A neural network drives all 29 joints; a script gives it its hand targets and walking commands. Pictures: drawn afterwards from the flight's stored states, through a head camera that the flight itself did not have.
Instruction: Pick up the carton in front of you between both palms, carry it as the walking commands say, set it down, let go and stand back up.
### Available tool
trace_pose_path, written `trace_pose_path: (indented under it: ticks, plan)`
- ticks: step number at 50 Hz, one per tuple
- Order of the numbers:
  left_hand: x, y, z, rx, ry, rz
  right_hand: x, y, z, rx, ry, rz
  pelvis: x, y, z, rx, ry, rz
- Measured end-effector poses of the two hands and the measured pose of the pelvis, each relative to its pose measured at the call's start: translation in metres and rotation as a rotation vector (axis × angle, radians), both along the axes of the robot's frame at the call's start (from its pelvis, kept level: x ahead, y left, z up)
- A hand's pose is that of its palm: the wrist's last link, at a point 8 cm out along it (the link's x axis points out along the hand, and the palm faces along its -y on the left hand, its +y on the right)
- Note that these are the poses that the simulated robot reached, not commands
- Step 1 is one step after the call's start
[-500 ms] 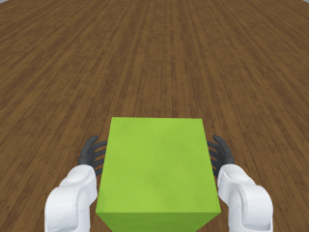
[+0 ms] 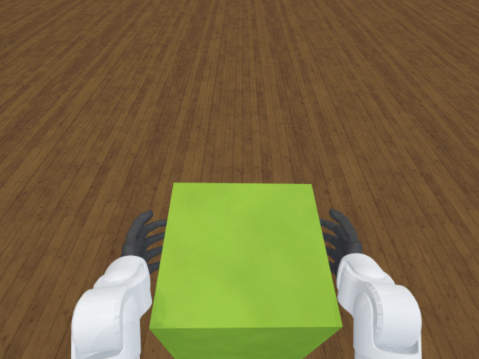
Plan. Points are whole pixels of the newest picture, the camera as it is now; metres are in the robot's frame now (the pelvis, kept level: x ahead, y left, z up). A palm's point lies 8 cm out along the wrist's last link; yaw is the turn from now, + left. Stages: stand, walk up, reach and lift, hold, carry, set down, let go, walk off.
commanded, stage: carry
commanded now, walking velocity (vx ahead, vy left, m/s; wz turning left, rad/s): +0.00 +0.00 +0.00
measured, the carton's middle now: (241, 279) +0.25 +0.00 +0.02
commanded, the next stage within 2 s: hold in 1.84 s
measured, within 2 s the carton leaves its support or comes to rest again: neither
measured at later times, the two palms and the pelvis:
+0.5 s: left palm (136, 297) +0.20 +0.15 +0.08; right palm (354, 292) +0.20 -0.15 +0.08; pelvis -0.05 +0.00 +0.00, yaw +0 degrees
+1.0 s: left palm (151, 293) +0.22 +0.14 +0.03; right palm (344, 290) +0.22 -0.16 +0.03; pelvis -0.07 -0.01 +0.00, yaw +0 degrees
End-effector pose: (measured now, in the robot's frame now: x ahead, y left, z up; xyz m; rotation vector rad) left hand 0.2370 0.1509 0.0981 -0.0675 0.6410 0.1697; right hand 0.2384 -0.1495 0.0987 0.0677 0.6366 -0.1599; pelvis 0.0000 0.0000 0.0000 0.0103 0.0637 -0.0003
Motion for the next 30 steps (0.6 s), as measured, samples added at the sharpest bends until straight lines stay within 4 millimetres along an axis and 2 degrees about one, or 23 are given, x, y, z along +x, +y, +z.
trace_pose_path:
  ticks: [15, 22, 30]
  plan:
    - [-0.032, -0.003, 0.002, 0.003, 0.013, -0.002, -0.032, -0.003, 0.002, -0.005, 0.013, 0.003, -0.029, -0.003, 0.003, -0.006, -0.031, 0.003]
    - [-0.04, -0.005, -0.011, 0.013, 0.058, -0.019, -0.039, -0.003, -0.01, -0.015, 0.058, 0.022, -0.044, -0.004, 0.004, -0.009, -0.037, 0.003]
    - [-0.038, -0.006, -0.025, 0.036, 0.07, -0.035, -0.039, -0.005, -0.024, -0.043, 0.07, 0.034, -0.057, -0.006, 0.005, -0.012, -0.037, 0.002]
